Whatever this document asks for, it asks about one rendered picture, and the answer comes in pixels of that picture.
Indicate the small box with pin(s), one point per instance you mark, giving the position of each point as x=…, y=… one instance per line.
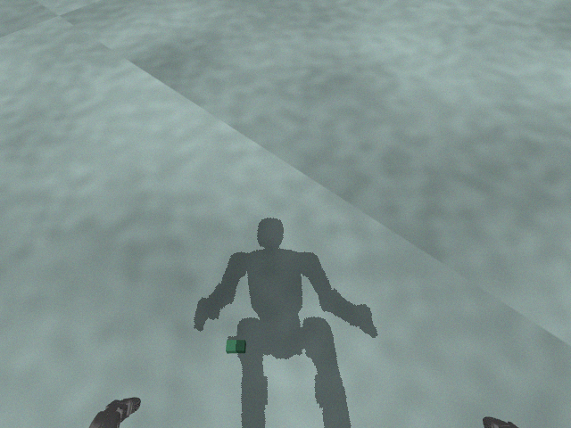
x=235, y=346

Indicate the left robot hand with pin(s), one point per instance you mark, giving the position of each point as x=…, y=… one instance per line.
x=115, y=413

